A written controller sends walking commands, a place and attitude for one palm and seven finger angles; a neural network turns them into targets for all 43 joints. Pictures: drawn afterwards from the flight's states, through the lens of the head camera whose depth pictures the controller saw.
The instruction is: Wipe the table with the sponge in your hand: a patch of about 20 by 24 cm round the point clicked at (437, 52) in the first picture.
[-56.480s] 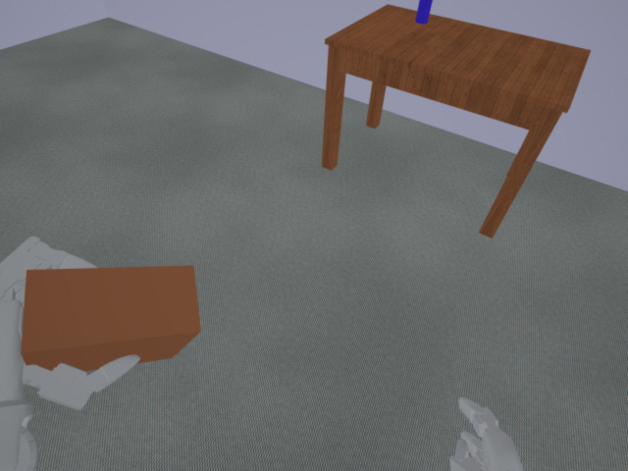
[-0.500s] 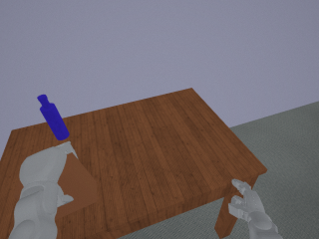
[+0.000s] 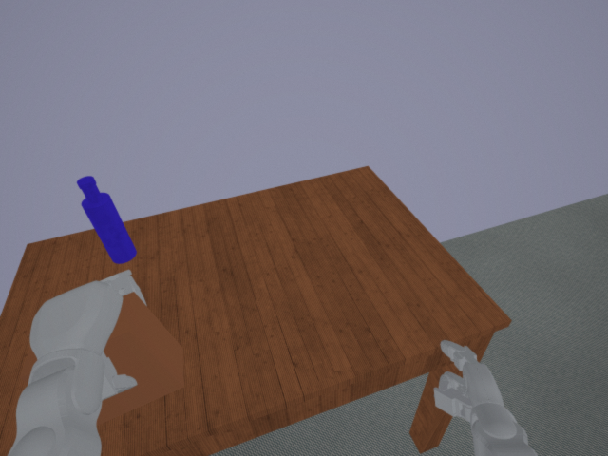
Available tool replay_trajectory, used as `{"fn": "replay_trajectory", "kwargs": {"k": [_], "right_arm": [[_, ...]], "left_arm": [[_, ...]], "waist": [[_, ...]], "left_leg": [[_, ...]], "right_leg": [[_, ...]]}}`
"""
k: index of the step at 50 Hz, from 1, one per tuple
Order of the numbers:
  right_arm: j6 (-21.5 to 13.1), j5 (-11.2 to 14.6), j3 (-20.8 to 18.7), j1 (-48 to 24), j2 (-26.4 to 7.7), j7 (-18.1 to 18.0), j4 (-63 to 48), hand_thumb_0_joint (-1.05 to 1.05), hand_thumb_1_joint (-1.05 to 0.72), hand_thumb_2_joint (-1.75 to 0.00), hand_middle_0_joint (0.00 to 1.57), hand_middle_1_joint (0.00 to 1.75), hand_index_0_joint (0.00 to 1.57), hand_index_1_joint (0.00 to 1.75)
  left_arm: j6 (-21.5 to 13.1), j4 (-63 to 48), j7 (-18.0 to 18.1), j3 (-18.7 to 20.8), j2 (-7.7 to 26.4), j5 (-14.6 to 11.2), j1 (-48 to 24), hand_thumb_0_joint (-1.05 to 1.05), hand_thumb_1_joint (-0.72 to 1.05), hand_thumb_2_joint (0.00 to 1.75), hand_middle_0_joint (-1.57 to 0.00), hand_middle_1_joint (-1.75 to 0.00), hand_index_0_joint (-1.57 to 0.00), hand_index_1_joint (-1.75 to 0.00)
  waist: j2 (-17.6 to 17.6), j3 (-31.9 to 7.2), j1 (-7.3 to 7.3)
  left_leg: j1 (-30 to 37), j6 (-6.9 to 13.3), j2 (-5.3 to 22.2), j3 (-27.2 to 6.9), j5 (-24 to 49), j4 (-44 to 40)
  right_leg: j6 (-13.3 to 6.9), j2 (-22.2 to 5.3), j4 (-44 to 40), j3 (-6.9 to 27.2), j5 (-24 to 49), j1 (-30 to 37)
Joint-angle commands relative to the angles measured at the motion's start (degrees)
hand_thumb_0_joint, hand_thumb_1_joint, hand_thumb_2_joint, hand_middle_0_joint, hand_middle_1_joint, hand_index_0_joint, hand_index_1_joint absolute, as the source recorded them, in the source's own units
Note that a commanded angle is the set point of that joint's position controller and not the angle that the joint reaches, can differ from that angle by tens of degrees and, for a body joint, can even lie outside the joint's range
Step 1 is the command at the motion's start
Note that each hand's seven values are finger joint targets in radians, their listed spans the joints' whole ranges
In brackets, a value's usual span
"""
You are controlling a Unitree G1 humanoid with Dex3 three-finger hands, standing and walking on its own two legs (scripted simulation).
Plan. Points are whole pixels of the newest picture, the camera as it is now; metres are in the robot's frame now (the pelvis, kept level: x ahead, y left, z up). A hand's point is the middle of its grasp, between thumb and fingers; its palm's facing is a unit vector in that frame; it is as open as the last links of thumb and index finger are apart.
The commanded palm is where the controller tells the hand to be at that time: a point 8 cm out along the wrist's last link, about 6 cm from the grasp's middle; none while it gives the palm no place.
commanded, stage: bring the sponge back beside the body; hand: left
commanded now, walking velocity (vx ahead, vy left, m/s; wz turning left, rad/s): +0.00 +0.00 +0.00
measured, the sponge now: (123, 369) +0.18 +0.29 +0.04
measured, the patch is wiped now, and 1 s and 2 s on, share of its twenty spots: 1.00 1.00 1.00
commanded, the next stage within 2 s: step back with the hand held close in 0.22 s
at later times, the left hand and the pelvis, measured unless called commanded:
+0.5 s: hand (148, 319) +0.21 +0.24 +0.12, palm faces +0.28 -0.84 -0.46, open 10.7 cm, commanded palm +0.15 +0.28 +0.17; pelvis +0.00 -0.01 +0.00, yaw +0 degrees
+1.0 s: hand (115, 325) +0.18 +0.26 +0.14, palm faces +0.34 -0.86 -0.39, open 10.7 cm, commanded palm +0.13 +0.30 +0.17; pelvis -0.03 +0.02 -0.02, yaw +0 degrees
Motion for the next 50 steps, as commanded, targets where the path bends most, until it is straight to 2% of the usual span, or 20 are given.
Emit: {"fn": "replay_trajectory", "kwargs": {"k": [1, 6, 9, 11, 12, 16, 17, 18, 19, 20, 21, 24, 26, 27, 31, 34, 37, 44, 46, 50], "right_arm": [[-4.22, -0.55, -2.26, -15.89, -5.74, -0.49, -10.97, 0.00, -0.90, -0.90, 0.20, 0.30, 0.20, 0.30], [-4.33, -0.61, -2.30, -15.91, -5.69, -0.40, -10.71, 0.00, -0.90, -0.90, 0.20, 0.30, 0.20, 0.30], [-4.33, -0.51, -2.39, -15.67, -5.56, -0.20, -10.46, 0.00, -0.90, -0.90, 0.20, 0.30, 0.20, 0.30], [-4.21, -0.39, -2.38, -16.03, -5.84, -0.18, -10.48, 0.00, -0.90, -0.90, 0.20, 0.30, 0.20, 0.30], [-4.23, -0.22, -2.30, -15.93, -5.41, -0.09, -11.00, 0.00, -0.90, -0.90, 0.20, 0.30, 0.20, 0.30], [-4.30, -0.38, -2.30, -16.18, -5.89, -0.21, -10.83, 0.00, -0.90, -0.90, 0.20, 0.30, 0.20, 0.30], [-4.05, -0.22, -2.14, -15.24, -5.88, -0.54, -9.86, 0.00, -0.90, -0.90, 0.20, 0.30, 0.20, 0.30], [-4.44, -0.18, -2.10, -6.00, -3.60, -0.89, -24.05, 0.00, -0.90, -0.90, 0.20, 0.30, 0.20, 0.30], [-4.99, -1.98, -0.76, -0.73, -4.42, -1.11, -18.43, 0.00, -0.90, -0.90, 0.20, 0.30, 0.20, 0.30], [-4.90, -1.62, -1.05, -1.86, -3.34, -0.64, -18.32, 0.00, -0.90, -0.90, 0.20, 0.30, 0.20, 0.30], [-4.63, -1.47, -2.21, 3.12, -4.26, -1.19, -18.15, 0.00, -0.90, -0.90, 0.20, 0.30, 0.20, 0.30], [-5.34, -2.03, -2.73, 4.10, -6.01, -2.26, -17.80, 0.00, -0.90, -0.90, 0.20, 0.30, 0.20, 0.30], [-5.91, -2.26, -3.71, 5.12, -7.32, -2.52, -17.28, 0.00, -0.90, -0.90, 0.20, 0.30, 0.20, 0.30], [-5.98, -2.32, -3.75, 5.69, -6.63, -2.31, -17.27, 0.00, -0.90, -0.90, 0.20, 0.30, 0.20, 0.30], [-6.58, -2.43, -5.02, 6.60, -6.87, -2.18, -16.20, 0.00, -0.90, -0.90, 0.20, 0.30, 0.20, 0.30], [-6.90, -2.17, -5.47, 7.22, -6.90, -2.57, -16.02, 0.00, -0.90, -0.90, 0.20, 0.30, 0.20, 0.30], [-7.90, -1.95, -5.59, 7.19, -7.31, -3.00, -15.24, 0.00, -0.90, -0.90, 0.20, 0.30, 0.20, 0.30], [-10.35, -2.42, -5.50, 6.50, -8.14, -3.04, -14.87, 0.00, -0.90, -0.90, 0.20, 0.30, 0.20, 0.30], [-10.66, -2.80, -5.68, 6.60, -8.22, -2.92, -14.97, 0.00, -0.90, -0.90, 0.20, 0.30, 0.20, 0.30], [-11.13, -3.40, -6.03, 8.14, -7.65, -2.45, -14.94, 0.00, -0.90, -0.90, 0.20, 0.30, 0.20, 0.30]], "left_arm": [[-2.03, -13.93, 3.60, 10.23, 14.27, 3.27, -13.38, 0.00, 0.10, 1.30, -1.20, -1.60, -1.20, -1.60], [-2.31, -13.95, 4.20, 10.81, 14.23, 3.33, -13.17, 0.00, 0.10, 1.30, -1.20, -1.60, -1.20, -1.60], [-1.78, -11.59, 4.15, 8.74, 11.10, 2.40, -10.77, 0.00, 0.10, 1.30, -1.20, -1.60, -1.20, -1.60], [-1.29, -11.92, 4.01, 10.04, 12.79, 2.38, -11.90, 0.00, 0.10, 1.30, -1.20, -1.60, -1.20, -1.60], [-1.20, -11.96, 3.80, 8.19, 10.53, 2.02, -11.30, 0.00, 0.10, 1.30, -1.20, -1.60, -1.20, -1.60], [-1.09, -12.79, 3.51, 9.59, 12.84, 2.19, -12.17, 0.00, 0.10, 1.30, -1.20, -1.60, -1.20, -1.60], [-0.53, -6.09, 3.50, 7.28, 10.23, 3.07, -13.22, 0.00, 0.10, 1.30, -1.20, -1.60, -1.20, -1.60], [-16.14, -23.27, 4.49, 19.76, 3.39, -47.73, -23.00, 0.00, 0.10, 1.30, -1.20, -1.60, -1.20, -1.60], [-21.35, -9.55, 5.35, 23.68, 9.88, -48.04, -10.30, 0.00, 0.10, 1.30, -1.20, -1.60, -1.20, -1.60], [-23.22, -8.90, 4.83, 18.96, 4.76, -48.39, -7.18, 0.00, 0.10, 1.30, -1.20, -1.60, -1.20, -1.60], [-25.89, -14.79, 5.84, 25.18, 8.00, -50.22, -6.80, 0.00, 0.10, 1.30, -1.20, -1.60, -1.20, -1.60], [-31.57, -27.65, 7.51, 26.73, 8.51, -52.44, -4.00, 0.00, 0.10, 1.30, -1.20, -1.60, -1.20, -1.60], [-33.99, -32.42, 8.67, 31.17, 11.42, -53.04, 2.08, 0.00, 0.10, 1.30, -1.20, -1.60, -1.20, -1.60], [-34.61, -31.41, 8.75, 30.27, 8.34, -52.84, 6.91, 0.00, 0.10, 1.30, -1.20, -1.60, -1.20, -1.60], [-35.79, -29.02, 9.06, 33.04, 8.60, -52.71, 13.30, 0.00, 0.10, 1.30, -1.20, -1.60, -1.20, -1.60], [-36.21, -24.06, 8.67, 31.08, 5.24, -52.84, 14.24, 0.00, 0.10, 1.30, -1.20, -1.60, -1.20, -1.60], [-36.38, -21.06, 8.58, 29.21, 3.92, -52.75, 12.60, 0.00, 0.10, 1.30, -1.20, -1.60, -1.20, -1.60], [-38.80, -25.60, 9.14, 28.09, 4.73, -50.14, 5.05, 0.00, 0.10, 1.30, -1.20, -1.60, -1.20, -1.60], [-39.73, -29.64, 9.43, 30.18, 7.38, -49.62, 3.80, 0.00, 0.10, 1.30, -1.20, -1.60, -1.20, -1.60], [-40.99, -29.55, 9.53, 31.87, 6.40, -48.90, 7.33, 0.00, 0.10, 1.30, -1.20, -1.60, -1.20, -1.60]], "waist": [[-0.01, -6.99, -0.28], [0.62, -6.70, -0.04], [-1.52, -6.26, -0.26], [-1.65, -5.91, -0.26], [-1.94, -6.20, -0.42], [-1.02, -6.39, -0.30], [-3.07, -3.89, -1.54], [-11.08, 5.36, -6.48], [-17.18, 1.46, -5.56], [-16.92, 1.22, -5.72], [-18.10, -1.54, -5.95], [-3.14, -10.62, -6.57], [6.98, -13.13, -6.33], [8.03, -14.23, -5.94], [3.91, -12.86, -6.49], [-2.75, -12.84, -6.91], [-4.35, -10.41, -7.32], [-1.63, -7.12, -7.48], [0.14, -7.50, -7.80], [1.60, -8.53, -7.77]], "left_leg": [[1.68, 1.63, 0.35, -5.71, 1.42, -5.13], [1.48, 1.50, 0.37, -5.84, 1.37, -5.27], [1.92, 1.38, 0.17, -5.11, 3.26, -4.40], [1.86, 1.31, 0.33, -5.48, 2.63, -4.76], [1.47, 1.43, 0.28, -5.15, 2.20, -4.73], [1.47, 1.43, 0.20, -5.40, 2.15, -4.83], [0.23, 1.34, 0.15, -4.67, 1.04, -4.74], [-1.30, 2.77, 0.83, -4.55, -7.87, 0.39], [-0.64, 2.79, 0.52, -4.81, -8.63, 2.86], [-1.26, 2.32, -0.16, -4.36, -8.72, 3.73], [0.44, 1.89, 1.01, -5.27, -7.79, 5.17], [-0.13, 1.84, 3.08, -6.01, -1.17, 6.37], [-3.07, 2.27, 5.83, -9.01, 6.00, 3.54], [-5.76, 2.56, 6.31, -9.56, 6.26, 3.11], [-9.14, 1.85, 7.65, -11.03, 11.59, 3.42], [-9.59, 2.41, 8.71, -11.76, 8.28, 2.07], [-10.56, 2.54, 9.37, -12.97, 4.62, -0.65], [-23.86, 4.20, 8.26, -13.58, -17.63, -2.45], [-26.79, 4.55, 7.95, -13.86, -21.52, -2.72], [-30.73, 5.04, 7.76, -13.90, -25.19, -0.98]], "right_leg": [[-3.04, -0.63, -4.92, 7.58, -1.51, -2.09], [-3.24, -0.55, -4.89, 8.00, -1.30, -2.00], [-3.04, -0.97, -5.44, 6.80, -0.04, -2.90], [-3.10, -0.82, -5.55, 7.93, -0.69, -3.33], [-2.89, -0.89, -5.33, 6.57, -1.02, -3.08], [-3.00, -0.89, -5.26, 7.70, -0.71, -2.91], [-2.86, -0.84, -5.66, 6.14, -2.07, -4.93], [-1.57, -3.00, -10.32, 10.99, -0.93, -18.16], [-2.05, -4.45, -10.69, 9.63, -3.53, -18.78], [-2.42, -5.63, -9.84, 9.34, -4.68, -19.68], [-2.20, -7.79, -10.37, 10.33, -4.55, -19.59], [-2.52, -11.04, -3.38, 8.93, 6.81, -14.80], [-1.55, -9.40, 2.12, 7.24, 12.06, -10.35], [-0.84, -7.99, 3.70, 4.89, 10.56, -8.29], [-0.24, -6.88, 6.18, 2.95, 9.37, -9.97], [0.91, -4.64, 6.03, 1.06, 4.40, -11.79], [1.37, -3.89, 6.36, 0.75, 1.70, -13.10], [0.78, -4.78, 7.38, 3.42, 4.24, -7.00], [0.53, -5.14, 8.60, 4.30, 4.62, -4.83], [0.49, -4.51, 10.92, 4.00, 4.85, -3.64]]}}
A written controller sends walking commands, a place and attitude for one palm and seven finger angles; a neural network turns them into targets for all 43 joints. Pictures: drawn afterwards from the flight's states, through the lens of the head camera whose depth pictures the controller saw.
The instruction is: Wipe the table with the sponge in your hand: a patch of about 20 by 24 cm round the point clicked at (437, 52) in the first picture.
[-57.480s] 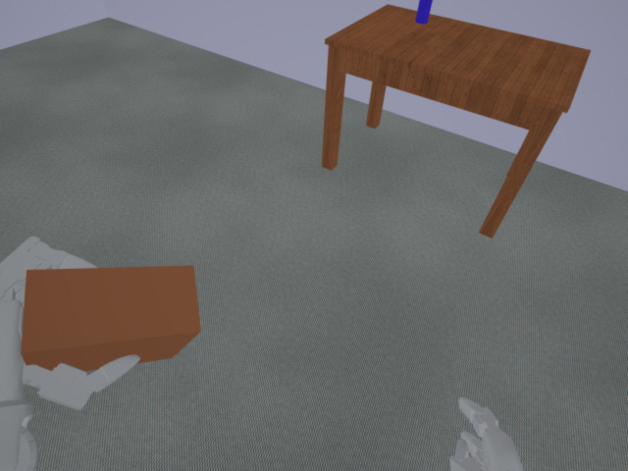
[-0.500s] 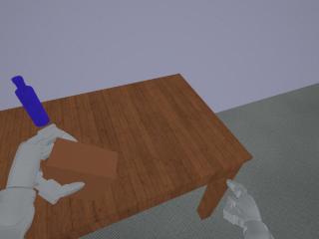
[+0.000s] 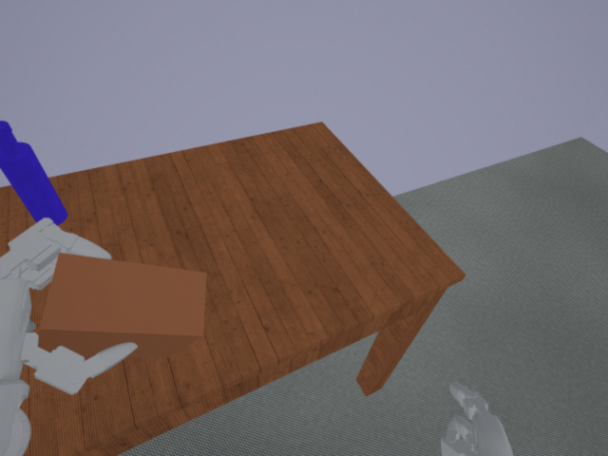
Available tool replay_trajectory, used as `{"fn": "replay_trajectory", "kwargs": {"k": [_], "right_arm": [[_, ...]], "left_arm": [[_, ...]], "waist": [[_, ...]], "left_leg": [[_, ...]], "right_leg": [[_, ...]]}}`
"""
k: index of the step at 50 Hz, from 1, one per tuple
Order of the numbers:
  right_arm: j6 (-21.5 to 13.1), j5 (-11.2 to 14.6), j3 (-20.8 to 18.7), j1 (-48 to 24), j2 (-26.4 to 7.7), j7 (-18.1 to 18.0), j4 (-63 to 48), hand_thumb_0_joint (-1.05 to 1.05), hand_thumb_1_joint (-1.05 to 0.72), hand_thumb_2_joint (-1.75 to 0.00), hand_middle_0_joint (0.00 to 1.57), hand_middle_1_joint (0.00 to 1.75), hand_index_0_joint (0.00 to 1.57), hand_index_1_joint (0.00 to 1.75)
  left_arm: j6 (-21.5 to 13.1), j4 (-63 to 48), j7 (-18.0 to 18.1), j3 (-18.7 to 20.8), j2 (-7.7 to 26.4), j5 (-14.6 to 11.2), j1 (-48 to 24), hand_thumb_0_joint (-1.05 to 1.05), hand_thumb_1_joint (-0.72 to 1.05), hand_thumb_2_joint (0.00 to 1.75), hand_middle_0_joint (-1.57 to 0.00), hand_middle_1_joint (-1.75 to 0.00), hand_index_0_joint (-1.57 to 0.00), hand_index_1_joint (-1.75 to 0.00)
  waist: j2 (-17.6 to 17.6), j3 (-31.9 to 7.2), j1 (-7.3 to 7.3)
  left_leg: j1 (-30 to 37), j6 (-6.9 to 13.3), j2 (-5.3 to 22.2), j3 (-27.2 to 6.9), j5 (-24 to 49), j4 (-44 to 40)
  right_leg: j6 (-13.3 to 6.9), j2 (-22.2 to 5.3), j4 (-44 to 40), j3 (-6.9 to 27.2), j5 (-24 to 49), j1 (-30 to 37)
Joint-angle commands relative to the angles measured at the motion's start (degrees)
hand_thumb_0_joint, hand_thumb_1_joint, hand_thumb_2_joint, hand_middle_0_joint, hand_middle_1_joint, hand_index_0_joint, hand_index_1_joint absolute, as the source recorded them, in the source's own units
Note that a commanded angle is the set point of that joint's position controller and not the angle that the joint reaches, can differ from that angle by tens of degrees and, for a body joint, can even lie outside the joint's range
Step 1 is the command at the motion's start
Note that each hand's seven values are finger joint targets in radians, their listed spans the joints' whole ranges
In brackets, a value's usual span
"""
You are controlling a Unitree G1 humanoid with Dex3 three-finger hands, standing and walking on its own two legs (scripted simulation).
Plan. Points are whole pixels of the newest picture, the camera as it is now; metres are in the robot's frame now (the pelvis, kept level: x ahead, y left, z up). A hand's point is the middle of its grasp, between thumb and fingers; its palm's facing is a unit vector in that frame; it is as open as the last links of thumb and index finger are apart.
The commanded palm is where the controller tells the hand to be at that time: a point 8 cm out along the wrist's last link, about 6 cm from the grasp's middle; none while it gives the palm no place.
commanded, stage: step back with the hand held close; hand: left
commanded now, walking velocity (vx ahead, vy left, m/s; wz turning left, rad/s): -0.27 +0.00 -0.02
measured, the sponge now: (145, 315) +0.23 +0.19 +0.12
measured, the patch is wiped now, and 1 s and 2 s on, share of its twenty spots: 1.00 1.00 1.00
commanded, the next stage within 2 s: stop stepping back and stand still in 0.88 s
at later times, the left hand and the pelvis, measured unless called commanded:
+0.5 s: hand out of the picture +0.15 +0.28 +0.18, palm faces +0.42 -0.81 -0.40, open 10.7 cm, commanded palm +0.10 +0.30 +0.19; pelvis -0.06 +0.02 +0.00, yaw +0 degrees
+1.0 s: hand out of the picture +0.04 +0.27 +0.18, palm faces +0.33 -0.90 -0.28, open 10.7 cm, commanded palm -0.03 +0.29 +0.19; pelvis -0.22 +0.03 -0.01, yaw -6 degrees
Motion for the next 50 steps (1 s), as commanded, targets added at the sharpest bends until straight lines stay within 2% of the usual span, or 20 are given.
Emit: {"fn": "replay_trajectory", "kwargs": {"k": [1, 4, 11, 15, 18, 20, 23, 26, 32, 34, 36, 37, 38, 40, 43, 44, 45, 46, 47, 50], "right_arm": [[-3.80, -0.82, -4.69, -5.84, -9.74, -0.28, -8.94, 0.00, -0.90, -0.90, 0.20, 0.30, 0.20, 0.30], [-3.64, -0.73, -4.74, -5.43, -9.20, -0.36, -9.06, 0.00, -0.90, -0.90, 0.20, 0.30, 0.20, 0.30], [-2.50, -0.29, -4.50, -6.41, -8.50, -0.48, -7.95, 0.00, -0.90, -0.90, 0.20, 0.30, 0.20, 0.30], [-1.68, 0.00, -4.64, -7.74, -9.04, -0.31, -10.14, 0.00, -0.90, -0.90, 0.20, 0.30, 0.20, 0.30], [-3.12, -1.58, -5.43, -8.43, -9.86, 0.00, -9.86, 0.00, -0.90, -0.90, 0.20, 0.30, 0.20, 0.30], [-3.78, -2.97, -5.53, -7.03, -8.46, 0.59, -8.31, 0.00, -0.90, -0.90, 0.20, 0.30, 0.20, 0.30], [-4.97, -1.82, -5.75, -5.82, -7.64, 1.29, -6.74, 0.00, -0.90, -0.90, 0.20, 0.30, 0.20, 0.30], [-6.34, -1.46, -4.79, -4.39, -6.98, 1.28, -5.01, 0.00, -0.90, -0.90, 0.20, 0.30, 0.20, 0.30], [-6.37, -1.06, -4.17, -4.82, -6.06, 1.85, -3.00, 0.00, -0.90, -0.90, 0.20, 0.30, 0.20, 0.30], [-5.81, -0.85, -4.33, -6.24, -6.65, 1.86, -4.05, 0.00, -0.90, -0.90, 0.20, 0.30, 0.20, 0.30], [-4.07, -0.12, -5.19, -3.31, -5.55, 2.00, -3.56, 0.00, -0.90, -0.90, 0.20, 0.30, 0.20, 0.30], [-3.77, 1.20, -5.28, -5.97, -4.78, 1.55, -4.45, 0.00, -0.90, -0.90, 0.20, 0.30, 0.20, 0.30], [-4.20, 1.83, -5.77, -9.11, -6.11, 0.80, -6.97, 0.00, -0.90, -0.90, 0.20, 0.30, 0.20, 0.30], [-2.64, 1.23, -3.14, -9.70, -2.97, 0.98, -8.25, 0.00, -0.90, -0.90, 0.20, 0.30, 0.20, 0.30], [-0.21, 0.24, -0.45, -8.05, -5.46, -0.08, -6.21, 0.00, -0.90, -0.90, 0.20, 0.30, 0.20, 0.30], [-0.75, 0.36, -1.53, -8.22, -7.13, -0.16, -5.91, 0.00, -0.90, -0.90, 0.20, 0.30, 0.20, 0.30], [-1.00, 0.11, -2.97, -6.76, -8.46, 0.76, -6.18, 0.00, -0.90, -0.90, 0.20, 0.30, 0.20, 0.30], [-1.79, 0.64, -3.98, -4.82, -8.10, 1.58, -5.07, 0.00, -0.90, -0.90, 0.20, 0.30, 0.20, 0.30], [-3.15, 1.91, -4.84, -4.76, -9.12, 2.89, -4.69, 0.00, -0.90, -0.90, 0.20, 0.30, 0.20, 0.30], [-3.88, 0.14, -5.63, -5.86, -9.13, 2.91, -7.33, 0.00, -0.90, -0.90, 0.20, 0.30, 0.20, 0.30]], "left_arm": [[-6.27, -17.68, 2.16, 11.59, 12.81, -0.30, -3.64, 0.00, 0.10, 1.30, -1.20, -1.60, -1.20, -1.60], [-6.17, -14.52, 1.86, 10.26, 10.26, -0.75, -2.60, 0.00, 0.10, 1.30, -1.20, -1.60, -1.20, -1.60], [-5.03, -12.65, 2.63, 5.64, 9.70, -1.83, -8.69, 0.00, 0.10, 1.30, -1.20, -1.60, -1.20, -1.60], [-5.10, -17.58, 3.04, 7.34, 11.33, -1.24, -6.73, 0.00, 0.10, 1.30, -1.20, -1.60, -1.20, -1.60], [-6.27, -21.52, 2.92, 11.45, 12.18, 1.50, -6.76, 0.00, 0.10, 1.30, -1.20, -1.60, -1.20, -1.60], [-6.30, -21.74, 2.68, 12.82, 12.65, 2.24, -8.16, 0.00, 0.10, 1.30, -1.20, -1.60, -1.20, -1.60], [-5.65, -19.85, 2.39, 10.04, 8.97, 1.01, -7.67, 0.00, 0.10, 1.30, -1.20, -1.60, -1.20, -1.60], [-5.47, -16.80, 2.37, 6.85, 6.20, -0.37, -5.96, 0.00, 0.10, 1.30, -1.20, -1.60, -1.20, -1.60], [-6.88, -15.90, 1.41, 6.13, 7.66, -1.49, -7.72, 0.00, 0.10, 1.30, -1.20, -1.60, -1.20, -1.60], [-8.13, -17.96, 1.07, 9.45, 10.87, -2.16, -7.14, 0.00, 0.10, 1.30, -1.20, -1.60, -1.20, -1.60], [-9.43, -19.61, 1.29, 14.07, 16.40, -2.54, -3.99, 0.00, 0.10, 1.30, -1.20, -1.60, -1.20, -1.60], [-9.65, -21.26, 0.74, 9.12, 12.29, -3.30, -5.55, 0.00, 0.10, 1.30, -1.20, -1.60, -1.20, -1.60], [-10.10, -20.76, 1.01, 11.93, 15.53, -2.86, -4.46, 0.00, 0.10, 1.30, -1.20, -1.60, -1.20, -1.60], [-8.68, -15.54, 0.67, 11.17, 12.23, -3.26, -3.10, 0.00, 0.10, 1.30, -1.20, -1.60, -1.20, -1.60], [-8.26, -7.39, 0.54, 9.84, 11.81, -3.25, -10.71, 0.00, 0.10, 1.30, -1.20, -1.60, -1.20, -1.60], [-8.57, -4.69, 0.66, 8.88, 11.04, -3.13, -11.25, 0.00, 0.10, 1.30, -1.20, -1.60, -1.20, -1.60], [-7.96, -3.55, 0.66, 7.53, 9.88, -2.99, -10.88, 0.00, 0.10, 1.30, -1.20, -1.60, -1.20, -1.60], [-7.38, -3.06, 0.87, 5.41, 8.90, -2.20, -12.05, 0.00, 0.10, 1.30, -1.20, -1.60, -1.20, -1.60], [-8.24, -7.86, 0.77, 5.20, 9.09, -3.36, -19.62, 0.00, 0.10, 1.30, -1.20, -1.60, -1.20, -1.60], [-6.37, -16.41, 0.28, 5.12, 8.58, -3.47, -10.13, 0.00, 0.10, 1.30, -1.20, -1.60, -1.20, -1.60]], "waist": [[9.07, -7.30, 0.38], [5.95, -6.84, 0.17], [-2.35, -4.82, -1.43], [2.32, -6.98, -0.38], [19.50, -7.70, -0.03], [17.54, -5.55, -0.02], [9.67, -6.90, 0.94], [13.51, -9.38, -0.48], [13.48, -17.23, -0.42], [11.86, -17.02, 0.51], [-3.86, -19.10, -0.39], [-14.69, -13.65, -0.67], [-18.21, -8.17, 0.40], [-9.72, -1.08, -0.84], [3.33, 3.64, -3.25], [7.44, 1.22, -2.99], [12.97, -1.29, -1.53], [10.58, -2.73, -1.54], [8.00, -4.89, -1.58], [9.54, -12.63, -0.79]], "left_leg": [[-10.19, 3.24, 8.39, -12.04, -21.49, -13.77], [-8.02, 2.43, 8.01, -10.38, -19.78, -10.28], [6.54, -1.98, 4.38, -4.23, -10.44, 6.46], [2.34, 0.05, 7.76, -8.42, -9.07, -4.62], [-14.18, 6.21, 19.11, -22.57, -33.37, -27.47], [-20.51, 8.22, 20.86, -22.85, -31.62, -28.22], [-0.27, 5.12, 16.63, -14.95, -19.93, -22.71], [15.15, 2.31, 14.28, -13.07, -11.16, -20.92], [23.16, -0.54, 13.66, -10.25, 10.46, -14.67], [18.20, -1.26, 13.19, -8.53, 6.00, -12.07], [22.55, -5.66, 3.44, 0.63, -3.74, 12.20], [17.79, -6.70, -2.20, 3.67, -11.34, 28.33], [10.24, -6.01, -3.80, 2.08, -18.23, 42.36], [-3.24, -4.68, 0.97, -3.49, -19.37, 43.63], [-1.25, -3.89, -0.37, 2.11, 0.39, -3.49], [7.47, -1.36, 5.69, -4.14, 26.24, -11.16], [15.86, 2.32, 17.43, -16.88, 48.43, -10.93], [19.19, 2.46, 20.89, -19.07, 50.93, -11.09], [21.01, 2.49, 20.90, -15.23, 42.91, -12.43], [13.30, 0.08, 16.68, -18.05, 16.46, -15.55]], "right_leg": [[-1.50, -5.43, 1.65, 5.76, 5.95, 12.59], [-1.66, -5.87, -0.26, 6.26, 4.42, 8.04], [-6.97, -16.40, -11.03, 14.67, 4.06, -10.53], [-3.44, -10.06, -2.96, 7.40, 4.29, -4.95], [1.64, 1.74, 23.00, 1.13, -7.96, 9.88], [2.12, 1.55, 35.84, 3.61, -7.59, 10.97], [2.21, 0.85, 27.20, 0.81, -11.57, -1.30], [1.34, 0.38, 16.13, 1.02, -13.86, -6.62], [-0.24, -0.41, -3.13, 1.37, -8.07, 0.28], [-0.90, -1.45, -11.03, 0.72, -3.15, 5.94], [-6.71, -12.61, -19.07, 6.02, 10.21, 0.53], [-11.14, -19.18, -16.45, 7.39, 19.12, -5.54], [-13.01, -22.51, -14.57, 8.83, 26.58, -10.09], [-12.19, -22.80, -10.85, 7.16, 36.98, -6.79], [-3.31, -11.82, 6.98, -2.07, 47.77, 3.16], [-1.55, -7.89, 14.69, -1.59, 29.17, -1.49], [-0.77, -3.59, 23.81, 0.92, -5.46, -12.36], [-1.20, -2.64, 29.57, 6.21, -17.71, -15.12], [-0.90, -2.82, 32.41, 8.15, -18.09, -15.50], [1.01, -3.18, 35.31, 6.33, -13.74, -10.51]]}}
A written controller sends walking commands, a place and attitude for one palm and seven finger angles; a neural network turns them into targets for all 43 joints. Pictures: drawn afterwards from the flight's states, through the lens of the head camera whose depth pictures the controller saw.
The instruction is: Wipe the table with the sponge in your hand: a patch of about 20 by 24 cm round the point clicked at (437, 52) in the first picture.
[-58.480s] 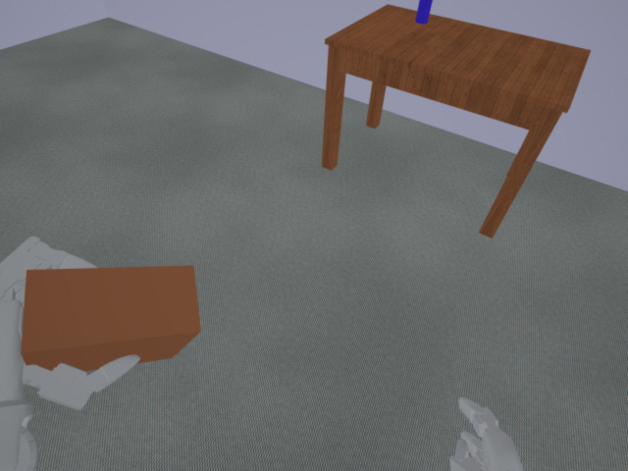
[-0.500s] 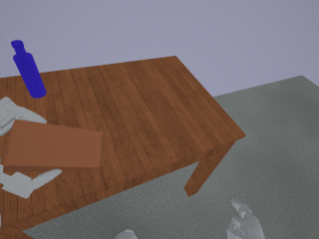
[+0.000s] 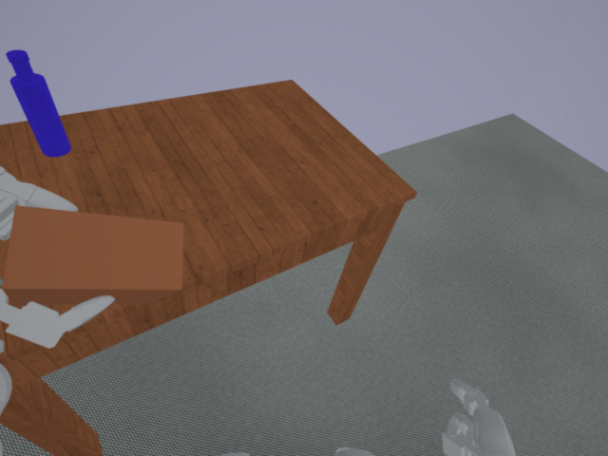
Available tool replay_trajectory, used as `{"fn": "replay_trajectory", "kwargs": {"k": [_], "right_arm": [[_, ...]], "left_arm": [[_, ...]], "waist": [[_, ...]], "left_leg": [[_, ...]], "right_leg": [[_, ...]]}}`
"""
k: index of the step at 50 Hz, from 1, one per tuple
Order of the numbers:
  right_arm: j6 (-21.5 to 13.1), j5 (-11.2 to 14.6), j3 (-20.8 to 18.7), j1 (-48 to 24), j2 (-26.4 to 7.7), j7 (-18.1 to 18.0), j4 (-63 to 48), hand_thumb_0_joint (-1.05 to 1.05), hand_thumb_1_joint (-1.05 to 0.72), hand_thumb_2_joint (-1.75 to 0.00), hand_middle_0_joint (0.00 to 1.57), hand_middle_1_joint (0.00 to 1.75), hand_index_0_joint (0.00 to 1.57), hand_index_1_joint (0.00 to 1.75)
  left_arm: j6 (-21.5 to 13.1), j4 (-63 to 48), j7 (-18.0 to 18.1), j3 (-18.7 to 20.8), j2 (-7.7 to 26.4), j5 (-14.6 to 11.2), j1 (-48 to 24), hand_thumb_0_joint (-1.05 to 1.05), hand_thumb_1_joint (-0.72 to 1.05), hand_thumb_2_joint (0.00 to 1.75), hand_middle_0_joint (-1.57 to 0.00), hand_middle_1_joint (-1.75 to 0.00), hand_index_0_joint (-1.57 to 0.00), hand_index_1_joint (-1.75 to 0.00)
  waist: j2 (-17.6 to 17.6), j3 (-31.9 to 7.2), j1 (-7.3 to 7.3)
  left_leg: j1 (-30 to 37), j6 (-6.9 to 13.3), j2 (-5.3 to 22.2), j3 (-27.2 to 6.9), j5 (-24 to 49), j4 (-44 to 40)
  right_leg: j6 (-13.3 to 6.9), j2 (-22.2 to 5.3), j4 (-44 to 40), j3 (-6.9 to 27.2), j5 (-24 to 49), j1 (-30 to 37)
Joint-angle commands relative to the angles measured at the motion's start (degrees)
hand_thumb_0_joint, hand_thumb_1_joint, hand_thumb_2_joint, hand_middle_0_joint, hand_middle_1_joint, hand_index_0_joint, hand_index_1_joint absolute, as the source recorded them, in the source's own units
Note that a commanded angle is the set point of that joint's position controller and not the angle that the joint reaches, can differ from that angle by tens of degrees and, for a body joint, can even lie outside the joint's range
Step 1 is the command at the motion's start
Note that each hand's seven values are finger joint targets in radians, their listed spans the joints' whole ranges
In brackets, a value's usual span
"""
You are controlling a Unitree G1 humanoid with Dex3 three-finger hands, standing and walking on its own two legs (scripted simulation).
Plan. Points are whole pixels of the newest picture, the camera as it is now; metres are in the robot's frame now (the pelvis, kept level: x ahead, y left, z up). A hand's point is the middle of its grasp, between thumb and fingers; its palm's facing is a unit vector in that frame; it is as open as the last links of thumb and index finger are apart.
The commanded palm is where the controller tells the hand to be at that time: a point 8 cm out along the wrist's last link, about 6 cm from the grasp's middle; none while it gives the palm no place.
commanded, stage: stop stepping back and stand still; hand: left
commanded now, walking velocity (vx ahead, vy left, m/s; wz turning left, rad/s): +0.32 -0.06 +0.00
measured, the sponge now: (122, 265) +0.26 +0.22 +0.15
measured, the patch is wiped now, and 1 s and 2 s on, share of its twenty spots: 1.00 1.00 1.00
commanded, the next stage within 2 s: stand and wait in 1.86 s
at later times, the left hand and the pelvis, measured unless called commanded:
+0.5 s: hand out of the picture -0.02 +0.25 +0.17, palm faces +0.47 -0.86 -0.19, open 10.7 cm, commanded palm -0.07 +0.28 +0.20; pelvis -0.21 -0.02 -0.01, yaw +6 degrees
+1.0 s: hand out of the picture -0.20 +0.19 +0.15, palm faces +0.36 -0.86 -0.35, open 10.7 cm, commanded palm -0.24 +0.24 +0.20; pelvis -0.38 -0.05 -0.01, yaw +5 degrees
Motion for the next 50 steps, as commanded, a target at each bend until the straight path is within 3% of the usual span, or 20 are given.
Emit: {"fn": "replay_trajectory", "kwargs": {"k": [1, 5, 11, 13, 14, 17, 19, 21, 25, 28, 29, 30, 32, 37, 39, 41, 42, 44, 47, 50], "right_arm": [[-4.92, -0.14, -4.37, -3.22, -8.81, 1.28, -11.26, 0.00, -0.90, -0.90, 0.20, 0.30, 0.20, 0.30], [-5.42, 0.56, -2.88, -5.26, -7.97, 2.15, -11.31, 0.00, -0.90, -0.90, 0.20, 0.30, 0.20, 0.30], [-5.67, -0.75, -1.12, -1.95, -5.62, -0.89, -8.21, 0.00, -0.90, -0.90, 0.20, 0.30, 0.20, 0.30], [-4.86, -0.51, -1.18, -0.35, -5.87, -1.89, -7.73, 0.00, -0.90, -0.90, 0.20, 0.30, 0.20, 0.30], [-4.04, -0.09, -2.21, 0.85, -6.21, -2.10, -7.13, 0.00, -0.90, -0.90, 0.20, 0.30, 0.20, 0.30], [-3.69, 1.99, -2.13, -1.27, -7.11, -0.45, -8.67, 0.00, -0.90, -0.90, 0.20, 0.30, 0.20, 0.30], [-3.19, 2.66, -3.53, -2.29, -9.62, 0.53, -10.53, 0.00, -0.90, -0.90, 0.20, 0.30, 0.20, 0.30], [-2.24, 2.37, -1.88, -4.27, -7.82, 0.13, -10.64, 0.00, -0.90, -0.90, 0.20, 0.30, 0.20, 0.30], [-6.81, 1.46, -0.33, -1.86, -6.16, -1.10, -10.39, 0.00, -0.90, -0.90, 0.20, 0.30, 0.20, 0.30], [-7.93, 0.56, -2.68, -0.82, -6.97, -1.40, -12.93, 0.00, -0.90, -0.90, 0.20, 0.30, 0.20, 0.30], [-9.07, -0.01, -3.37, -1.57, -6.46, -1.38, -12.63, 0.00, -0.90, -0.90, 0.20, 0.30, 0.20, 0.30], [-8.59, 0.61, -1.87, -2.06, -4.86, -0.40, -12.36, 0.00, -0.90, -0.90, 0.20, 0.30, 0.20, 0.30], [-9.33, 0.46, -1.45, -2.13, -5.38, 1.05, -6.62, 0.00, -0.90, -0.90, 0.20, 0.30, 0.20, 0.30], [-7.40, 0.97, -2.12, 0.24, -8.44, -0.51, -9.13, 0.00, -0.90, -0.90, 0.20, 0.30, 0.20, 0.30], [-6.15, 1.35, -1.95, -0.34, -7.94, -0.65, -10.99, 0.00, -0.90, -0.90, 0.20, 0.30, 0.20, 0.30], [-5.46, 2.08, -2.74, -0.02, -6.70, -0.11, -11.46, 0.00, -0.90, -0.90, 0.20, 0.30, 0.20, 0.30], [-5.09, 2.23, -3.63, 0.58, -7.60, 0.43, -11.41, 0.00, -0.90, -0.90, 0.20, 0.30, 0.20, 0.30], [-5.65, 2.14, -4.92, -1.53, -9.41, 2.12, -12.96, 0.00, -0.90, -0.90, 0.20, 0.30, 0.20, 0.30], [-5.21, 2.04, -2.48, -3.22, -6.56, 1.77, -10.38, 0.00, -0.90, -0.90, 0.20, 0.30, 0.20, 0.30], [-7.51, 1.80, -2.43, -0.94, -6.37, 0.82, -8.24, 0.00, -0.90, -0.90, 0.20, 0.30, 0.20, 0.30]], "left_arm": [[-1.85, -27.28, 0.23, 0.54, 5.90, -0.06, -0.38, 0.00, 0.10, 1.30, -1.20, -1.60, -1.20, -1.60], [0.69, -33.31, 2.20, 2.36, 7.72, 1.44, 10.43, 0.00, 0.10, 1.30, -1.20, -1.60, -1.20, -1.60], [1.63, -16.17, 2.38, 4.11, 8.05, 1.23, 5.47, 0.00, 0.10, 1.30, -1.20, -1.60, -1.20, -1.60], [2.20, -11.00, 1.07, 2.26, 7.85, 1.57, 0.82, 0.00, 0.10, 1.30, -1.20, -1.60, -1.20, -1.60], [2.26, -9.62, 0.16, 0.29, 7.66, 1.78, -1.42, 0.00, 0.10, 1.30, -1.20, -1.60, -1.20, -1.60], [2.59, -5.28, -1.79, -4.06, 2.54, 0.59, -7.10, 0.00, 0.10, 1.30, -1.20, -1.60, -1.20, -1.60], [1.83, -5.46, -2.61, -4.66, 3.41, 0.24, -12.49, 0.00, 0.10, 1.30, -1.20, -1.60, -1.20, -1.60], [1.32, -9.15, -2.19, -6.17, 4.30, 0.94, -15.12, 0.00, 0.10, 1.30, -1.20, -1.60, -1.20, -1.60], [0.57, -21.11, 0.58, -0.43, 8.15, 0.36, -7.83, 0.00, 0.10, 1.30, -1.20, -1.60, -1.20, -1.60], [-0.44, -27.72, 1.34, 5.03, 11.83, 1.16, -4.44, 0.00, 0.10, 1.30, -1.20, -1.60, -1.20, -1.60], [-1.90, -28.96, 0.89, 8.09, 13.97, 2.38, -2.10, 0.00, 0.10, 1.30, -1.20, -1.60, -1.20, -1.60], [-2.00, -28.58, 0.75, 7.33, 13.89, 1.05, -3.15, 0.00, 0.10, 1.30, -1.20, -1.60, -1.20, -1.60], [-2.38, -17.35, -0.49, 4.93, 9.88, 1.22, -6.41, 0.00, 0.10, 1.30, -1.20, -1.60, -1.20, -1.60], [-0.41, -0.40, -0.90, 2.89, 4.76, -0.30, 0.09, 0.00, 0.10, 1.30, -1.20, -1.60, -1.20, -1.60], [0.88, 1.26, -1.25, 1.65, 3.63, -0.55, 2.98, 0.00, 0.10, 1.30, -1.20, -1.60, -1.20, -1.60], [0.77, 1.55, -1.67, -0.08, 2.80, -0.22, 4.96, 0.00, 0.10, 1.30, -1.20, -1.60, -1.20, -1.60], [-0.15, -3.35, -2.00, 0.56, 5.12, -0.71, 1.49, 0.00, 0.10, 1.30, -1.20, -1.60, -1.20, -1.60], [-2.22, -12.73, -2.14, 1.23, 7.43, -0.21, -1.68, 0.00, 0.10, 1.30, -1.20, -1.60, -1.20, -1.60], [-2.45, -20.72, -1.78, 3.71, 11.05, 0.41, -4.16, 0.00, 0.10, 1.30, -1.20, -1.60, -1.20, -1.60], [-1.07, -23.46, -0.07, 4.03, 11.08, 0.54, -0.30, 0.00, 0.10, 1.30, -1.20, -1.60, -1.20, -1.60]], "waist": [[15.36, -17.01, -0.58], [19.40, -9.59, -0.10], [23.05, -9.23, 0.75], [8.68, -12.50, 1.55], [-8.31, -12.30, 0.29], [-10.05, -6.78, -2.27], [-11.62, 0.46, -3.28], [3.44, 2.01, -3.38], [12.31, -10.18, -0.23], [24.49, -15.70, -0.12], [20.71, -19.84, 0.70], [28.09, -11.31, -2.40], [12.71, 3.20, -1.73], [12.26, -1.54, -0.99], [3.59, -5.06, 0.57], [-16.97, -8.40, -0.39], [-15.52, -11.32, -0.88], [-13.98, -7.82, -0.21], [2.65, -4.73, -2.85], [4.25, -9.23, -1.42]], "left_leg": [[9.78, -3.11, 14.16, -21.31, 2.24, -21.10], [-3.43, -5.02, 10.05, -17.96, -33.35, -31.25], [-4.53, -6.64, 7.17, -9.27, -21.35, -27.67], [0.83, -8.67, 0.58, 0.83, -17.12, -3.86], [2.93, -7.32, -3.96, 4.94, -14.92, 24.83], [-7.46, -4.41, 1.89, -7.87, -2.75, 56.92], [-7.03, -3.86, 6.33, -11.68, 0.35, 54.51], [-3.20, -2.20, 7.73, -6.07, -4.77, 35.72], [8.48, -0.08, 2.80, 4.03, -9.31, -8.31], [18.08, 3.36, 14.89, -9.84, 10.20, -23.76], [15.69, 3.68, 16.16, -6.58, 26.30, -16.47], [8.51, 6.74, 20.19, -21.10, 18.76, -19.51], [-3.61, 8.54, 24.13, -24.97, 0.94, -25.90], [-6.74, 3.18, 14.06, -9.26, -13.99, -12.73], [-11.69, 1.03, 8.58, -4.60, -18.05, 2.55], [-17.38, -1.86, -0.57, 1.48, -14.18, 34.73], [-15.48, -3.74, -0.44, -0.24, -12.34, 42.96], [-10.25, -3.37, 2.90, -6.90, -4.14, 45.21], [1.36, -1.36, 5.66, -3.37, -1.34, 37.15], [9.98, 0.33, 4.00, 0.47, -5.95, 17.51]], "right_leg": [[1.05, -1.36, 8.96, 1.01, 2.43, -1.60], [1.68, 1.06, 6.53, -7.09, 8.45, 0.95], [-1.70, 3.28, -22.65, -12.97, -1.36, 15.81], [-5.06, 0.06, -43.14, -12.88, 8.49, 19.73], [-8.81, -10.29, -47.09, -4.44, 20.69, 11.75], [-11.09, -20.22, -42.51, 1.48, 17.68, -5.61], [-10.81, -21.43, -44.58, 3.03, 8.70, -16.52], [-8.97, -19.54, -40.04, -0.40, 5.13, -19.05], [-6.62, -10.96, -26.04, -3.27, 0.03, -6.40], [0.06, -0.07, 13.37, -10.66, -1.52, -12.00], [0.13, -2.52, 13.37, -7.98, -2.59, -8.08], [1.09, -5.17, 15.99, -2.76, -2.31, -13.01], [0.22, -8.39, 17.60, 3.24, 5.35, -16.38], [-0.09, -4.67, -17.54, -9.15, 8.43, 8.01], [-0.35, -1.95, -26.81, -13.71, 13.41, 20.38], [-4.36, -12.40, -35.90, 1.45, 22.95, 23.38], [-5.48, -16.13, -37.62, 7.64, 29.19, 18.01], [-9.43, -20.68, -42.21, 15.95, 8.64, 0.81], [-8.53, -19.29, -41.03, 5.82, -5.59, -19.59], [-7.01, -17.72, -38.15, 3.17, -7.57, -18.44]]}}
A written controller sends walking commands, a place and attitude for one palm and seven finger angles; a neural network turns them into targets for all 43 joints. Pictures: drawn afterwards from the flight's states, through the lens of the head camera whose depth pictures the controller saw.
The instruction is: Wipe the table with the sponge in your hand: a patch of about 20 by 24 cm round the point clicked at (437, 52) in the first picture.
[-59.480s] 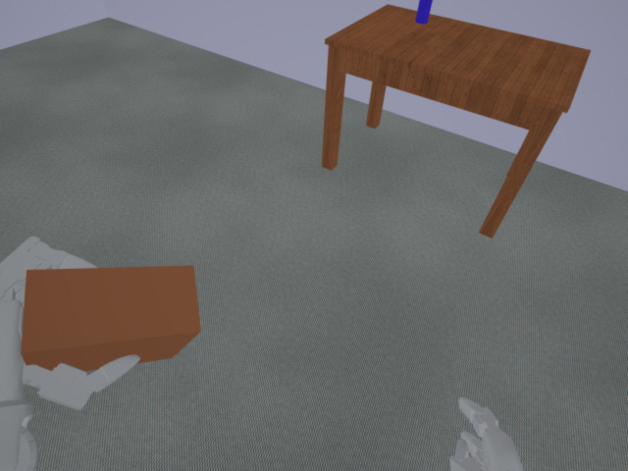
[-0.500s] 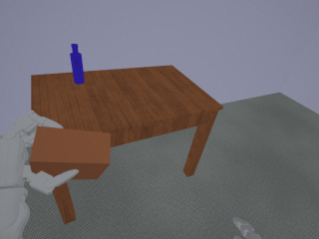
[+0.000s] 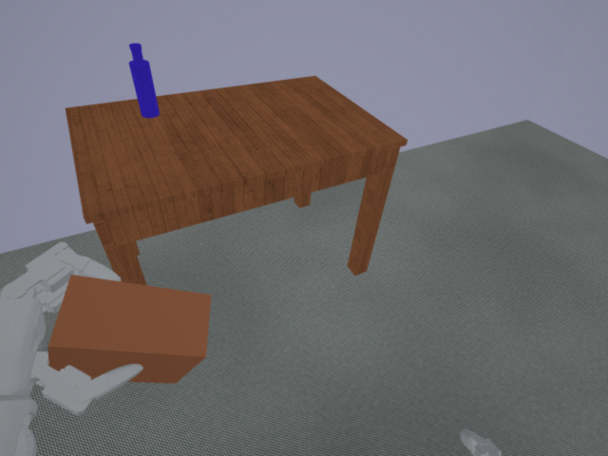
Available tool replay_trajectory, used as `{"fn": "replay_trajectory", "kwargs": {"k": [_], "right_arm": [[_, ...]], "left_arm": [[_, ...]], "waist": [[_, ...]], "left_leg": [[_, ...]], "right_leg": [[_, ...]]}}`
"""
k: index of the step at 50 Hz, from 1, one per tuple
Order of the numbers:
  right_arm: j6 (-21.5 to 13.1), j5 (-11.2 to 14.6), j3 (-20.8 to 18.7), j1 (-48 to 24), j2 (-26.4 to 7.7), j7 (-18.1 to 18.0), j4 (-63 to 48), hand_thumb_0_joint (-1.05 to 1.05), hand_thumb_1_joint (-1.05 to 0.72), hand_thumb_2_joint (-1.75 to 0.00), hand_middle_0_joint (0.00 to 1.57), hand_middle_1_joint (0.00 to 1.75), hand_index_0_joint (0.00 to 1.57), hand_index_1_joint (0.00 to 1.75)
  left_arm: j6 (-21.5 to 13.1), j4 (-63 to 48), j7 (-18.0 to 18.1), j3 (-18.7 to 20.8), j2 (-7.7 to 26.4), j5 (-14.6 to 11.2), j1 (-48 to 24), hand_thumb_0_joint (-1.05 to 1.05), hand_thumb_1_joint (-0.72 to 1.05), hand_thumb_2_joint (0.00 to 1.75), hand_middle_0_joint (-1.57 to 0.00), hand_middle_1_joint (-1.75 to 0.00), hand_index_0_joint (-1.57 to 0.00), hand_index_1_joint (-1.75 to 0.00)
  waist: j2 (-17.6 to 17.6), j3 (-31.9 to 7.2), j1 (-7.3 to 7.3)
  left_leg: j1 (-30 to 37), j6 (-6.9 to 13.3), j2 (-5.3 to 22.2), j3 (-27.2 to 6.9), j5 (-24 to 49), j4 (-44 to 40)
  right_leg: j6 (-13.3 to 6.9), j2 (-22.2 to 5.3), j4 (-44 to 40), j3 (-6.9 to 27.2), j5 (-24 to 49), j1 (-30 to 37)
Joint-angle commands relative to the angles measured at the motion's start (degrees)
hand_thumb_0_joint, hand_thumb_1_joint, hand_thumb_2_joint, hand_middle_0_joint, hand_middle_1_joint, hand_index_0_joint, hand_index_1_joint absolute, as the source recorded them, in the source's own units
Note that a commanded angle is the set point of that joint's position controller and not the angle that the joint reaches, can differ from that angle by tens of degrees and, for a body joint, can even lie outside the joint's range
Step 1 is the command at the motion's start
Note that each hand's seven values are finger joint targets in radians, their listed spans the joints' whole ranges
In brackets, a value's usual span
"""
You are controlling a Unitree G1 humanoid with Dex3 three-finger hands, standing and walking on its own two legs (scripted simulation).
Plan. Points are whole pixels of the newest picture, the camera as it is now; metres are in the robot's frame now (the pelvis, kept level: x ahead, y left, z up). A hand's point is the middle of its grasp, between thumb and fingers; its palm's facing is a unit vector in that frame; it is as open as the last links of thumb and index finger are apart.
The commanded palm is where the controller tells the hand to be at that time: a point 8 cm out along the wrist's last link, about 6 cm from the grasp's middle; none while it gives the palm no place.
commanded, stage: stop stepping back and stand still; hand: left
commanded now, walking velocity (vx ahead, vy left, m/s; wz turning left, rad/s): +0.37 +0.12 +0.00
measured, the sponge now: (152, 338) +0.21 +0.18 +0.12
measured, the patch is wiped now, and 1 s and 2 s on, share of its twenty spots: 1.00 1.00 1.00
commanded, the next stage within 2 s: stand and wait in 0.86 s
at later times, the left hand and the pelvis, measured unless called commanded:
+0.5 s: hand (35, 439) +0.10 +0.22 +0.17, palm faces +0.32 -0.89 -0.33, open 10.7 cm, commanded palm +0.05 +0.27 +0.21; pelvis -0.10 -0.01 +0.01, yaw +1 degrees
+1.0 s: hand out of the picture +0.07 +0.24 +0.19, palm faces +0.35 -0.89 -0.31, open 10.7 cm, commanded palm +0.03 +0.29 +0.21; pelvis -0.13 +0.01 +0.02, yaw +0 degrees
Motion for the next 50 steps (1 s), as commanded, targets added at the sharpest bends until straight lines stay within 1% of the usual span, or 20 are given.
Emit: {"fn": "replay_trajectory", "kwargs": {"k": [1, 4, 5, 7, 9, 11, 18, 21, 22, 25, 28, 30, 32, 37, 38, 39, 40, 43, 49, 50], "right_arm": [[-6.72, -0.12, -2.39, -8.64, -5.54, -1.46, -9.60, 0.00, -0.90, -0.90, 0.20, 0.30, 0.20, 0.30], [-8.10, -1.12, -2.51, -7.31, -6.42, -2.75, -11.58, 0.00, -0.90, -0.90, 0.20, 0.30, 0.20, 0.30], [-8.78, -1.66, -2.95, -8.80, -6.38, -3.02, -12.80, 0.00, -0.90, -0.90, 0.20, 0.30, 0.20, 0.30], [-9.71, -1.37, -1.65, -9.79, -3.86, -2.67, -10.25, 0.00, -0.90, -0.90, 0.20, 0.30, 0.20, 0.30], [-8.59, -0.40, -1.58, -7.99, -4.92, -1.02, -5.65, 0.00, -0.90, -0.90, 0.20, 0.30, 0.20, 0.30], [-7.58, 0.07, -2.12, -6.87, -5.58, -1.46, -5.64, 0.00, -0.90, -0.90, 0.20, 0.30, 0.20, 0.30], [-3.78, -0.85, -1.40, -9.84, -6.91, -2.51, -11.79, 0.00, -0.90, -0.90, 0.20, 0.30, 0.20, 0.30], [-3.36, -1.07, -2.56, -11.75, -5.71, -1.81, -12.13, 0.00, -0.90, -0.90, 0.20, 0.30, 0.20, 0.30], [-3.73, -0.41, -4.25, -10.80, -7.08, -1.62, -11.15, 0.00, -0.90, -0.90, 0.20, 0.30, 0.20, 0.30], [-2.88, -1.16, -3.07, -10.85, -5.62, -1.45, -10.63, 0.00, -0.90, -0.90, 0.20, 0.30, 0.20, 0.30], [-2.98, -1.61, -1.82, -11.69, -4.93, -3.62, -10.14, 0.00, -0.90, -0.90, 0.20, 0.30, 0.20, 0.30], [-4.48, -1.77, -2.45, -11.11, -7.75, -4.13, -11.03, 0.00, -0.90, -0.90, 0.20, 0.30, 0.20, 0.30], [-5.62, -0.90, -2.58, -9.40, -5.16, -3.83, -10.58, 0.00, -0.90, -0.90, 0.20, 0.30, 0.20, 0.30], [-5.50, -1.04, -1.98, -10.85, -6.23, -2.52, -11.12, 0.00, -0.90, -0.90, 0.20, 0.30, 0.20, 0.30], [-4.85, -1.41, -2.18, -10.68, -6.23, -2.41, -11.22, 0.00, -0.90, -0.90, 0.20, 0.30, 0.20, 0.30], [-3.89, -1.41, -2.76, -12.22, -5.81, -2.09, -11.98, 0.00, -0.90, -0.90, 0.20, 0.30, 0.20, 0.30], [-4.03, -1.32, -2.66, -12.91, -6.51, -2.18, -12.28, 0.00, -0.90, -0.90, 0.20, 0.30, 0.20, 0.30], [-3.83, -1.49, -3.17, -11.40, -6.69, -1.93, -10.33, 0.00, -0.90, -0.90, 0.20, 0.30, 0.20, 0.30], [-4.12, -2.62, -1.90, -10.91, -4.85, -4.97, -11.11, 0.00, -0.90, -0.90, 0.20, 0.30, 0.20, 0.30], [-4.59, -3.00, -2.19, -10.28, -6.04, -5.30, -11.67, 0.00, -0.90, -0.90, 0.20, 0.30, 0.20, 0.30]], "left_arm": [[-4.00, -23.35, 4.08, 10.25, 15.78, -0.70, -11.53, 0.00, 0.10, 1.30, -1.20, -1.60, -1.20, -1.60], [-3.66, -23.59, 5.38, 12.13, 15.84, -0.54, -10.97, 0.00, 0.10, 1.30, -1.20, -1.60, -1.20, -1.60], [-4.34, -24.25, 5.77, 13.02, 16.19, 0.20, -12.51, 0.00, 0.10, 1.30, -1.20, -1.60, -1.20, -1.60], [-5.38, -21.06, 6.10, 13.87, 18.45, 0.05, -14.44, 0.00, 0.10, 1.30, -1.20, -1.60, -1.20, -1.60], [-4.76, -7.50, 4.87, 8.32, 10.92, -0.21, -14.13, 0.00, 0.10, 1.30, -1.20, -1.60, -1.20, -1.60], [-3.59, -1.08, 4.16, 6.18, 8.26, -0.95, -12.87, 0.00, 0.10, 1.30, -1.20, -1.60, -1.20, -1.60], [-2.30, -8.81, 3.80, 6.25, 8.48, -1.23, -7.34, 0.00, 0.10, 1.30, -1.20, -1.60, -1.20, -1.60], [-3.75, -15.83, 4.83, 8.96, 12.99, -0.67, -10.43, 0.00, 0.10, 1.30, -1.20, -1.60, -1.20, -1.60], [-4.44, -19.90, 4.87, 8.01, 12.93, -0.81, -14.00, 0.00, 0.10, 1.30, -1.20, -1.60, -1.20, -1.60], [-4.57, -23.49, 5.13, 10.70, 14.85, -0.94, -12.64, 0.00, 0.10, 1.30, -1.20, -1.60, -1.20, -1.60], [-4.11, -20.73, 6.34, 9.68, 13.16, -0.73, -9.65, 0.00, 0.10, 1.30, -1.20, -1.60, -1.20, -1.60], [-4.41, -18.84, 7.46, 9.23, 11.08, -1.22, -10.42, 0.00, 0.10, 1.30, -1.20, -1.60, -1.20, -1.60], [-4.06, -13.41, 7.43, 10.53, 12.39, -0.27, -10.53, 0.00, 0.10, 1.30, -1.20, -1.60, -1.20, -1.60], [-2.81, -7.63, 5.66, 6.90, 7.92, -1.58, -4.56, 0.00, 0.10, 1.30, -1.20, -1.60, -1.20, -1.60], [-2.44, -6.98, 5.05, 6.08, 7.70, -1.04, -3.62, 0.00, 0.10, 1.30, -1.20, -1.60, -1.20, -1.60], [-2.02, -7.91, 4.48, 5.92, 9.23, -0.73, -4.37, 0.00, 0.10, 1.30, -1.20, -1.60, -1.20, -1.60], [-2.45, -10.14, 4.12, 5.66, 9.28, -1.61, -9.17, 0.00, 0.10, 1.30, -1.20, -1.60, -1.20, -1.60], [-3.97, -14.60, 4.44, 8.30, 12.90, -1.19, -13.38, 0.00, 0.10, 1.30, -1.20, -1.60, -1.20, -1.60], [-3.30, -19.79, 7.61, 7.25, 11.36, -0.75, -9.41, 0.00, 0.10, 1.30, -1.20, -1.60, -1.20, -1.60], [-3.47, -19.92, 8.18, 7.45, 10.81, -1.10, -8.65, 0.00, 0.10, 1.30, -1.20, -1.60, -1.20, -1.60]], "waist": [[2.21, -3.26, -0.20], [20.10, -7.81, 0.08], [29.07, -6.94, 0.64], [25.64, -3.23, -1.25], [6.37, 9.22, -1.22], [-1.25, 10.73, -0.63], [8.69, -1.39, -0.06], [-12.59, -3.36, 0.33], [-14.33, -3.39, 0.31], [-4.37, 2.60, -1.02], [9.49, 2.25, -1.03], [29.47, 1.05, -0.44], [19.14, 1.74, -0.68], [3.62, 1.83, 2.12], [-4.97, 2.43, 2.31], [-19.03, 2.32, 2.12], [-17.38, 4.21, 0.78], [-5.63, 6.48, -0.72], [5.00, -1.49, -0.35], [11.27, -2.24, -0.37]], "left_leg": [[21.26, 2.74, 1.96, -0.25, -4.35, -24.96], [25.33, 4.11, 3.67, -0.95, 0.19, -56.13], [20.60, 7.01, 10.82, -10.50, 5.74, -58.26], [17.92, 7.62, 15.87, -21.03, 14.45, -57.65], [9.20, 10.16, 17.85, -21.34, 0.92, -59.24], [10.50, 9.55, 16.06, -17.05, 3.18, -56.32], [10.10, 4.03, 6.79, -6.07, -6.45, -41.27], [-6.60, -0.56, -1.32, -1.94, -9.23, -8.10], [-5.25, -1.25, 0.74, -6.34, -7.40, -3.48], [12.41, 0.46, 6.49, -9.24, -4.08, -15.82], [22.53, 0.29, 1.74, -0.72, -2.80, -40.39], [19.09, 6.30, 11.73, -21.99, -22.03, -57.84], [15.02, 10.56, 14.66, -26.03, -13.50, -59.08], [1.36, 3.53, 8.42, -10.89, -11.88, -45.42], [-3.45, 1.62, 3.20, -5.46, -12.42, -32.63], [-8.93, -0.72, -2.34, -0.06, -12.16, -12.39], [-8.18, -1.79, -2.35, -3.30, -6.33, -1.84], [-0.49, -1.85, 3.49, -6.26, -1.24, -4.20], [24.28, -0.28, 1.43, 1.44, -1.38, -43.48], [23.97, 1.09, 3.92, -4.04, -7.29, -50.67]], "right_leg": [[-3.60, -16.04, -17.77, 14.19, -20.67, -17.49], [0.01, -3.61, 14.00, 4.13, -18.17, -8.79], [3.12, 1.68, 31.67, -0.04, -18.76, -11.25], [2.93, -3.14, 40.93, 9.01, -14.79, -16.53], [2.70, -5.32, 41.58, 12.09, -8.18, -20.18], [2.97, -4.96, 30.05, 8.90, -8.40, -16.06], [3.22, -1.58, -14.91, -1.34, -1.16, 16.09], [-8.33, -22.80, -24.73, 29.37, -1.42, 23.87], [-9.76, -23.81, -26.35, 31.09, -5.62, 19.88], [-7.80, -22.47, -23.47, 21.23, -12.85, -4.82], [-2.57, -10.67, -9.33, 6.67, -22.44, -8.80], [2.28, 0.58, 14.10, 0.21, -22.08, -8.49], [3.29, -1.11, 27.38, 5.83, -17.50, -9.32], [2.92, -1.17, -10.15, 2.58, -7.74, 20.28], [1.26, -3.29, -16.93, 5.91, -5.67, 24.84], [-2.94, -15.42, -26.54, 25.61, -14.03, 23.47], [-3.91, -20.95, -31.64, 33.51, -11.43, 16.40], [-7.93, -21.44, -32.00, 28.55, -23.08, 2.30], [-3.41, -12.56, -19.99, 12.10, -22.69, 0.95], [-1.38, -9.19, -13.29, 9.99, -21.70, 2.66]]}}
